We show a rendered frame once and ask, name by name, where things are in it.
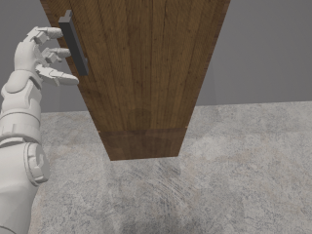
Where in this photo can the robot left hand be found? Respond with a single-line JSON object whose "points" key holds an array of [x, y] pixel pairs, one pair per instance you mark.
{"points": [[28, 57]]}

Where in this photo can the robot left upper arm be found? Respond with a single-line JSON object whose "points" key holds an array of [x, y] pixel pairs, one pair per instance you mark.
{"points": [[23, 168]]}

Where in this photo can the robot left forearm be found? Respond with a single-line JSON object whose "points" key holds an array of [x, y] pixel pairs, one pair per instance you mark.
{"points": [[20, 117]]}

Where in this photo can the handle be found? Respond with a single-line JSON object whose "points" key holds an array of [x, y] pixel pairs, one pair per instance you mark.
{"points": [[72, 41]]}

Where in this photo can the cupboard door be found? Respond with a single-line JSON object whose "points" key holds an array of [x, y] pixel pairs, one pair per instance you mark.
{"points": [[145, 58]]}

